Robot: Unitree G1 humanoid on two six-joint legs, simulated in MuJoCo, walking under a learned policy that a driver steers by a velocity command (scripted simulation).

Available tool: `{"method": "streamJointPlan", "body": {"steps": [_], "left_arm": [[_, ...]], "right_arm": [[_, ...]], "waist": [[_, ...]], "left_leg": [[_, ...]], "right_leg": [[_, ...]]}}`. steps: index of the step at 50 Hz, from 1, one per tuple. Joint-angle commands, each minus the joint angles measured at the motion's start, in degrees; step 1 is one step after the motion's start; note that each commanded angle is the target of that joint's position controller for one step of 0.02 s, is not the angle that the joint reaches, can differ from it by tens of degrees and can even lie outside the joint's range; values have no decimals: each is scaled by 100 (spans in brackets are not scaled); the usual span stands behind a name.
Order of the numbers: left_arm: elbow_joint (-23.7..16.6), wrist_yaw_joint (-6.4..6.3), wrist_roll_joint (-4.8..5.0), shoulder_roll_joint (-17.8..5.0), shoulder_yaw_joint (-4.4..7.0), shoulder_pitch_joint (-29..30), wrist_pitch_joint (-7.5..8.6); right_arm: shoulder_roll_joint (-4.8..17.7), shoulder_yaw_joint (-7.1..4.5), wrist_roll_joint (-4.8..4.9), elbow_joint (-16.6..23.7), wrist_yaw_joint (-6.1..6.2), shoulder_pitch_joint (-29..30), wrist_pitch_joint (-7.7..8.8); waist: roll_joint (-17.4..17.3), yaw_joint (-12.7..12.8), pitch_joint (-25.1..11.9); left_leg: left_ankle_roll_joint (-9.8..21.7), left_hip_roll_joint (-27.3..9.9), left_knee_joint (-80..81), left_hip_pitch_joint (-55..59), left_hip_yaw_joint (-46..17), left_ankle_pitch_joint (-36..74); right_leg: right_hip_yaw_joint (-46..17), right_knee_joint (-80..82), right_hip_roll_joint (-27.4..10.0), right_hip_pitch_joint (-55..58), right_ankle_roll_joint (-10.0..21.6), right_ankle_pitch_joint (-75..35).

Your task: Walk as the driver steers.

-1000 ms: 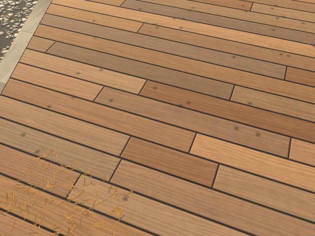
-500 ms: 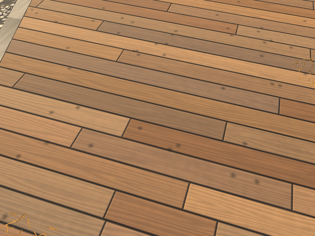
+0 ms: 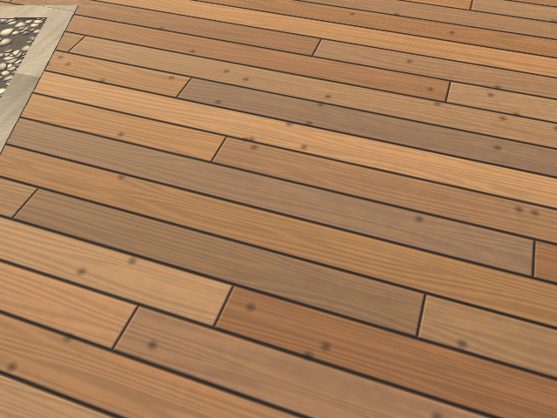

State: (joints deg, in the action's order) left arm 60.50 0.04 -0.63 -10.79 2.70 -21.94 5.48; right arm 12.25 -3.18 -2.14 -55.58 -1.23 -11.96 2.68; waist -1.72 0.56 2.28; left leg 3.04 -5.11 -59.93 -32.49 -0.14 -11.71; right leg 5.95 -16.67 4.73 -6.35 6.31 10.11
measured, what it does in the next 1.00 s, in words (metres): walks ahead, turning right: left foot, then right foot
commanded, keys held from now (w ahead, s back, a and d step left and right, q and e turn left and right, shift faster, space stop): w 0.20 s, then w+e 0.40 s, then e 0.40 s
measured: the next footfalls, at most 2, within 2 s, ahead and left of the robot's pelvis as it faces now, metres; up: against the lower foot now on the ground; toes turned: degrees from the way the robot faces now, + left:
left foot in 0.32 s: +0.34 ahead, +0.12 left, +0.00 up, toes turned +2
right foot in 0.82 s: +0.55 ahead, -0.09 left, +0.00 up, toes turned -23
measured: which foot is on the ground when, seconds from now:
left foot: up 0.00-0.30, down 0.32-0.84, up 0.86-1.00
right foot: down 0.00-0.32, up 0.34-0.80, down 0.82-1.00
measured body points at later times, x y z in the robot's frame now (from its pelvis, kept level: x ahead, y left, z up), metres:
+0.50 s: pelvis +0.27 +0.05 +0.00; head +0.29 +0.06 +0.45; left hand +0.31 +0.30 -0.16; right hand +0.30 -0.21 -0.14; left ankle +0.30 +0.12 -0.75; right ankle +0.21 -0.08 -0.66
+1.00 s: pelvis +0.45 -0.01 -0.02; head +0.49 -0.04 +0.43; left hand +0.64 +0.20 -0.14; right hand +0.43 -0.28 -0.16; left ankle +0.46 +0.14 -0.66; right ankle +0.51 -0.08 -0.75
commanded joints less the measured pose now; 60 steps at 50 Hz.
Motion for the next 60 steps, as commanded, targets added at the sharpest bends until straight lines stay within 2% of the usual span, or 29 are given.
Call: {"method": "streamJointPlan", "body": {"steps": [1,6,11,13,14,15,16,17,18,19,20,21,23,27,30,34,36,39,40,41,42,43,44,46,48,50,53,57,60], "left_arm": [[-179,-14,9,-547,42,-264,92],[-36,-40,0,-540,-4,-782,89],[139,-118,-83,-593,6,-1097,40],[119,-142,-105,-694,32,-876,23],[96,-138,-101,-765,51,-747,18],[62,-111,-61,-773,49,-594,7],[-109,-78,21,-617,-6,-516,29],[-194,-47,281,57,-134,-1268,-2],[-106,-89,103,-625,55,-961,-55],[-277,-71,55,-624,97,-444,-69],[-351,-45,37,-487,86,-168,-74],[-355,-17,-20,-403,108,-86,-132],[-366,68,-113,-215,117,-214,-297],[-670,157,-120,-154,128,397,-460],[-943,218,-99,-190,106,1067,-473],[-1208,250,-99,-47,-10,1740,-423],[-1275,252,-133,-112,-12,1794,-415],[-1162,217,-197,-382,86,1146,-377],[-1059,190,-212,-501,148,732,-325],[-914,134,-252,-670,232,210,-240],[-923,64,-255,-1260,377,35,-176],[-1108,31,-110,-1819,530,188,-279],[-1228,-14,73,-1684,517,115,-419],[-1326,-71,81,-1033,339,929,-512],[-1350,-97,85,-767,263,1064,-519],[-1393,-60,-1,-926,291,1041,-461],[-1448,-43,-13,-1145,355,928,-464],[-1521,-61,-2,-1219,387,754,-580],[-1518,-79,-51,-1074,322,687,-588]], "right_arm": [[165,-6,19,288,-39,140,-58],[85,85,99,597,-47,1125,-28],[203,74,94,855,-29,1685,50],[281,31,105,816,3,1340,123],[362,-19,106,649,44,791,167],[494,-99,73,328,101,-188,234],[924,-232,-81,116,180,-1225,298],[1503,-377,-178,97,168,-1616,277],[1156,-325,21,186,125,-1203,179],[806,-213,72,294,113,-516,179],[500,-135,75,338,95,-166,223],[344,-90,76,295,116,-110,265],[168,-30,109,150,175,-289,339],[364,-66,132,21,199,-711,455],[344,-41,111,-47,211,-968,458],[490,-29,148,-80,290,-1079,426],[596,-52,146,-128,335,-1229,366],[772,-136,158,-62,426,-1076,233],[820,-164,164,-19,430,-1030,170],[863,-192,200,34,399,-959,118],[653,-158,197,229,366,-1179,102],[297,-89,313,493,327,-1689,35],[572,-121,151,535,304,-1221,-7],[470,-108,136,650,299,-640,-17],[523,-143,-39,679,324,-713,-203],[418,-120,-10,693,318,-799,-346],[467,-124,19,847,314,-504,-428],[625,-154,34,1097,332,70,-513],[585,-127,78,1049,341,18,-511]], "waist": [[454,-98,301],[528,176,377],[539,285,503],[561,30,362],[594,-196,92],[418,-615,-411],[55,-959,-1130],[-1214,-685,-1991],[-362,-635,-1757],[-138,-380,-825],[15,-261,-364],[-62,-144,-119],[-223,67,-46],[-187,119,107],[-183,25,281],[-222,-64,381],[-338,-106,235],[-563,164,-163],[-499,318,-426],[-189,611,-744],[617,518,-1206],[1467,181,-2031],[414,380,-2113],[85,70,-679],[266,-141,-472],[269,-216,-666],[423,-136,-775],[655,73,-651],[718,128,-649]], "left_leg": [[-144,-131,524,-536,150,614],[-146,60,1905,-430,405,1224],[94,220,2535,-474,446,746],[244,425,2832,160,477,300],[329,618,3008,892,539,153],[455,686,3395,2154,552,469],[714,-301,3466,3776,-464,114],[1449,-2104,3923,5442,-3075,-302],[1367,-1995,4403,4817,-3513,-831],[1145,-1776,4595,3905,-2560,-934],[957,-1533,4845,3184,-1892,-513],[747,-1293,4966,2747,-1340,-129],[544,-1060,5074,2344,-639,453],[507,-991,5223,2425,109,1102],[476,-881,5267,2568,548,1412],[356,-756,4755,2612,1325,3559],[325,-838,4365,2991,1453,4136],[278,-935,3133,3335,1524,5257],[241,-944,2307,3329,1506,5050],[43,-813,1077,3034,1554,4067],[-188,-397,-581,1783,1546,760],[-451,688,-2507,53,905,-2812],[-459,387,-2474,-150,38,-2327],[-466,73,-1686,-221,-55,-1502],[-494,0,-1059,234,-94,-1175],[-518,110,-815,423,-87,-1015],[-581,141,-400,242,-170,-777],[-665,194,108,-111,-323,-691],[-606,202,521,13,-282,-705]], "right_leg": [[-1149,1033,-1516,-76,527,-1421],[-872,973,-1450,406,405,-2047],[-955,562,-1762,1294,532,-2774],[-959,21,-1780,1341,458,-3867],[-936,-548,-1704,1249,386,-4531],[-780,-1582,-1468,863,274,-4454],[-647,-3082,-1181,-313,168,-2859],[-181,-5262,-183,-2379,-107,1319],[-841,-5829,-321,-2789,-15,1740],[-915,-5760,-613,-2925,6,1204],[-899,-5497,-816,-2801,-5,828],[-887,-5291,-931,-2621,-23,671],[-831,-5116,-1002,-2328,-99,521],[-698,-4857,-1112,-2970,-189,-104],[-568,-4130,-1119,-3330,-251,-688],[75,-2505,-801,-2603,-247,-1132],[248,-2190,-644,-2363,-151,-1002],[334,-1916,-254,-1665,141,-261],[273,-1609,-125,-1228,266,-224],[98,-889,-108,-478,413,-965],[-1176,-1181,-1290,750,698,-3532],[-3532,-1223,-2837,2119,2013,-5882],[-3295,-799,-2669,1624,1959,-4843],[-2510,-208,-2088,46,1453,-3082],[-2112,-41,-1621,-657,1081,-2717],[-2015,-46,-1421,-803,965,-2742],[-2154,35,-1292,-765,803,-1934],[-2680,257,-1214,-605,635,-57],[-2691,375,-1317,-423,625,274]]}}
Velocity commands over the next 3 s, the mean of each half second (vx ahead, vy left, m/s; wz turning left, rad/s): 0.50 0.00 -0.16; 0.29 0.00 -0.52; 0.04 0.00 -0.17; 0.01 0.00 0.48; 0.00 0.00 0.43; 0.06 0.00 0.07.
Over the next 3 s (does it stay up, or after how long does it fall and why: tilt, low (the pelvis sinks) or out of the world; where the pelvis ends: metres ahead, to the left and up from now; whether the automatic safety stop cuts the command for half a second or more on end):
stays up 0.49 0.02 0.00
